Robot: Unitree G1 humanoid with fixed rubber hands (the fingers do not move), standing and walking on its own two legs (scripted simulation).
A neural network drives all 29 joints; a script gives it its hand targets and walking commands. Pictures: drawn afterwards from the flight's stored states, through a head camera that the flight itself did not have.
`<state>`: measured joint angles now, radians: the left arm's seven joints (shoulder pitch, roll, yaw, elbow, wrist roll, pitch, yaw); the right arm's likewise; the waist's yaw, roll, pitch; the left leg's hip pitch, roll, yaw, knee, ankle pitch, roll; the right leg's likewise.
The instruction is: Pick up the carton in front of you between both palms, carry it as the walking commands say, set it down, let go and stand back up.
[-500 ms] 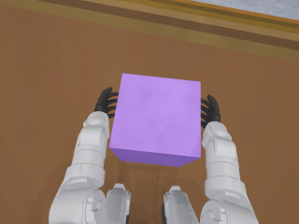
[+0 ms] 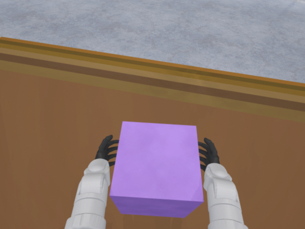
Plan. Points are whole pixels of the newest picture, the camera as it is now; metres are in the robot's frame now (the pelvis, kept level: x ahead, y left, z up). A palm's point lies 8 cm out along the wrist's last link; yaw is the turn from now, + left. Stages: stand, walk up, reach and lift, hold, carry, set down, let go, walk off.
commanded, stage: reach and lift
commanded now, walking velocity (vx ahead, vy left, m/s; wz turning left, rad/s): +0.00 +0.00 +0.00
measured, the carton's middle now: (155, 173) +0.33 +0.00 -0.08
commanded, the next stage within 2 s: hold in 1.20 s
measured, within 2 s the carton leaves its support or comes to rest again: neither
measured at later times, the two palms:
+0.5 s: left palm (96, 160) +0.30 +0.15 +0.05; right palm (219, 161) +0.30 -0.15 +0.06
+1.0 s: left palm (95, 155) +0.31 +0.15 +0.07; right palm (219, 157) +0.31 -0.15 +0.07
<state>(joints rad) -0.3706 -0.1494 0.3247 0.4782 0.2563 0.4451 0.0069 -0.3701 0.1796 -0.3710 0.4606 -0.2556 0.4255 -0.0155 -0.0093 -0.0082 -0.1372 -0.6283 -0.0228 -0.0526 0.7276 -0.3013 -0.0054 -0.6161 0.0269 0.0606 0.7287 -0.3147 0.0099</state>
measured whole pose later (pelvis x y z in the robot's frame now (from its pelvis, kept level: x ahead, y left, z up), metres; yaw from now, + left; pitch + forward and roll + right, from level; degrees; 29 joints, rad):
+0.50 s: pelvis +0.00 +0.00 +0.03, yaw +0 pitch -4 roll +0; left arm -0.35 -0.17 0.33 0.39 0.33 0.61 -0.02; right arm -0.37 0.18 -0.35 0.41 -0.33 0.59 0.02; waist 0.00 0.00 0.02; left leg -0.18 -0.01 -0.06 0.46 -0.20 -0.01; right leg -0.17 0.02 0.06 0.46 -0.22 0.00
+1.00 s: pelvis +0.01 +0.00 +0.03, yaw +0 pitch -6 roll +0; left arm -0.29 -0.16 0.24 0.31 0.30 0.67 -0.01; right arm -0.31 0.16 -0.27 0.33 -0.31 0.64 0.02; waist 0.00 -0.01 0.02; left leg -0.09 -0.02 -0.06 0.37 -0.19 0.00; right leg -0.08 0.01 0.07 0.37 -0.20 0.01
